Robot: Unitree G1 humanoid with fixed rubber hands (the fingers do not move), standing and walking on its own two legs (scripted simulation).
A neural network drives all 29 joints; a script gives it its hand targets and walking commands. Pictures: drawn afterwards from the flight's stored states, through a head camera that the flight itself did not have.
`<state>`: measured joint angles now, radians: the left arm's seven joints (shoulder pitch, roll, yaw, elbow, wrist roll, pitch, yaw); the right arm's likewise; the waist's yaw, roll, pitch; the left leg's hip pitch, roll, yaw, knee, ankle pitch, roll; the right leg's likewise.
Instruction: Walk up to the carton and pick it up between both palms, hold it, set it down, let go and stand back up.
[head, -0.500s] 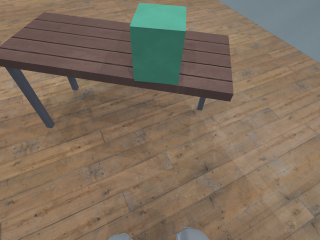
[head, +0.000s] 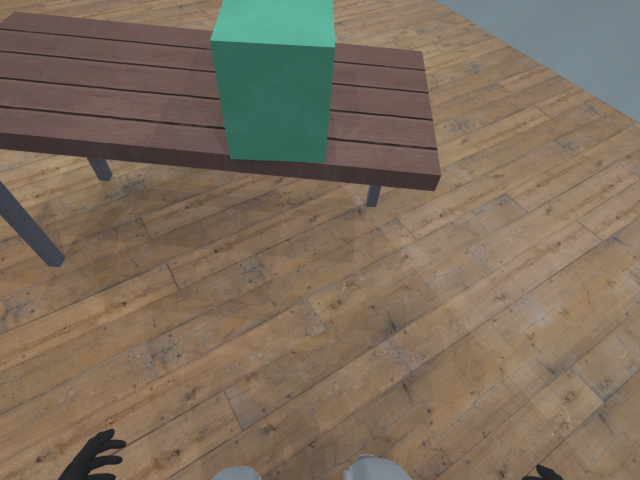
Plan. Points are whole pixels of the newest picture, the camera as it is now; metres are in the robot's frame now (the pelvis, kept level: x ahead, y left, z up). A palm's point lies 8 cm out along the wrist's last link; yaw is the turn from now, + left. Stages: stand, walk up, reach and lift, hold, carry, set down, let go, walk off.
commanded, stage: walk up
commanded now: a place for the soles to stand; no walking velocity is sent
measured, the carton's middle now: (279, 78) +0.83 +0.10 +0.02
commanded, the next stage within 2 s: none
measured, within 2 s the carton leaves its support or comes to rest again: neither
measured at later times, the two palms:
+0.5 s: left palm out of the picture +0.06 +0.29 -0.10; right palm out of the picture +0.05 -0.29 -0.10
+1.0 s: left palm out of the picture +0.09 +0.28 -0.08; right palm out of the picture +0.03 -0.28 -0.08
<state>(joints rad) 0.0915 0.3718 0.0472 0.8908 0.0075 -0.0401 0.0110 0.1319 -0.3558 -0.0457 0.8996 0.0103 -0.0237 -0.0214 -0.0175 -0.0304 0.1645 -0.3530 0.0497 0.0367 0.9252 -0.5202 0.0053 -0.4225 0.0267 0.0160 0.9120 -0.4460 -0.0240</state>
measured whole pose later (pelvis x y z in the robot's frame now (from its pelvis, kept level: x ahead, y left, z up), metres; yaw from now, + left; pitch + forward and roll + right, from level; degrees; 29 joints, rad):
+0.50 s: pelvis -0.03 +0.00 +0.02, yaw -2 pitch -4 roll +0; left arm 0.10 0.34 0.05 1.05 0.01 -0.02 -0.01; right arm 0.11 -0.32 -0.03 1.02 -0.01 -0.01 0.00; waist 0.01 -0.01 0.15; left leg -0.29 0.05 0.04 0.78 -0.41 -0.02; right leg -0.36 0.04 0.03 0.76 -0.32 -0.02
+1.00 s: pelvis -0.03 +0.01 +0.05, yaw -2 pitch -3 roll +0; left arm 0.06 0.31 0.03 1.11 0.01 -0.02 -0.02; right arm 0.11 -0.32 -0.02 1.11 -0.02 -0.03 0.02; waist -0.01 -0.01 0.08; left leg -0.18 0.03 0.07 0.50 -0.28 0.01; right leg -0.26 0.02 0.06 0.49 -0.20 0.00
